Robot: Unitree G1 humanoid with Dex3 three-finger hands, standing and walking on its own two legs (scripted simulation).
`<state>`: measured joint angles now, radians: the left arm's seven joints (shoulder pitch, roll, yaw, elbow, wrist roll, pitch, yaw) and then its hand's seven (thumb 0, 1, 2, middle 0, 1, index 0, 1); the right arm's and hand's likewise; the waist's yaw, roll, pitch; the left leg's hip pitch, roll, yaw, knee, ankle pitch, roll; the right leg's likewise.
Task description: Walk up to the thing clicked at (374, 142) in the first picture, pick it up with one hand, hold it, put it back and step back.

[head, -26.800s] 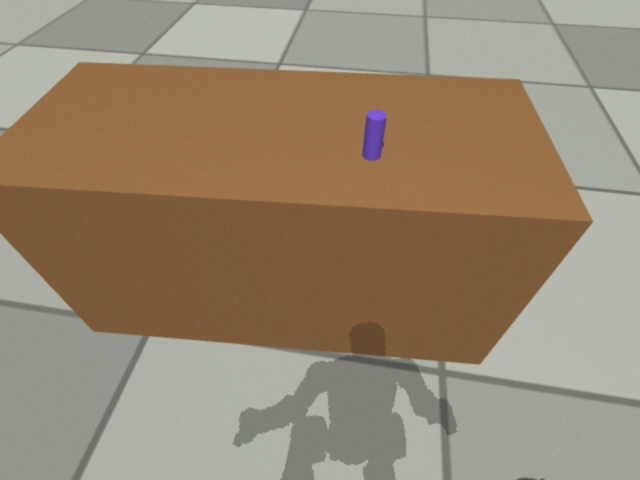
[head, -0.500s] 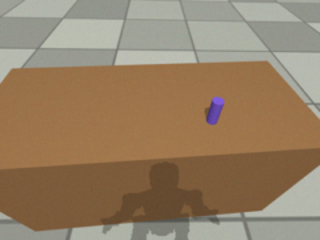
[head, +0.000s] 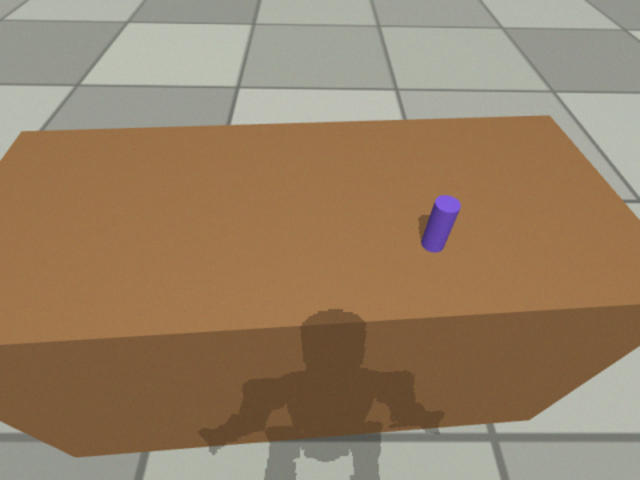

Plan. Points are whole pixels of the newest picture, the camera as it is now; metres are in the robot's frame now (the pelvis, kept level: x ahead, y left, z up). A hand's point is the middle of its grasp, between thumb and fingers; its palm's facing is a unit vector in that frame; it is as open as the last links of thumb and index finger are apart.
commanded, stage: home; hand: right
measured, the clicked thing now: (439, 225) +0.51 -0.22 -0.03
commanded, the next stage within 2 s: stand in 0.38 s
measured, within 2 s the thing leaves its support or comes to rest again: neither
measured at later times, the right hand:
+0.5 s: hand out of the picture +0.09 -0.26 -0.16, palm faces -0.05 +0.93 -0.36, open 17.3 cm
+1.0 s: hand out of the picture +0.08 -0.26 -0.16, palm faces -0.05 +0.93 -0.35, open 8.2 cm
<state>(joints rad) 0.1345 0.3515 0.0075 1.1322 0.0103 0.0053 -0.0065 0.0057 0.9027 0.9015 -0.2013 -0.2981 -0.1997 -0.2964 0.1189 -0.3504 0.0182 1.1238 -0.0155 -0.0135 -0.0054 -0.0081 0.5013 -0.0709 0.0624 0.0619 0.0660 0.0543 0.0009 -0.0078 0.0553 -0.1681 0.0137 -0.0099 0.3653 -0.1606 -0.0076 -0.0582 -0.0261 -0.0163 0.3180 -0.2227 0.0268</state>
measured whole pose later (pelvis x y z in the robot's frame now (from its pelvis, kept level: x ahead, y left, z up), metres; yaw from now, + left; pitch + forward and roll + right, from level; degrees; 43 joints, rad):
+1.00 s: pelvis +0.01 -0.01 +0.00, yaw +1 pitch -2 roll +0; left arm 0.14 0.35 0.02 1.11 0.01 0.00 0.00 0.01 0.90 0.90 -0.20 -0.30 -0.20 -0.30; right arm 0.12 -0.35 0.01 1.12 -0.01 -0.01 0.00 0.00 -0.73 -0.86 0.20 0.30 0.21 0.29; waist 0.00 0.00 0.05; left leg -0.15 0.01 -0.03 0.35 -0.16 -0.01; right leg -0.03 -0.03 -0.03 0.30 -0.23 0.02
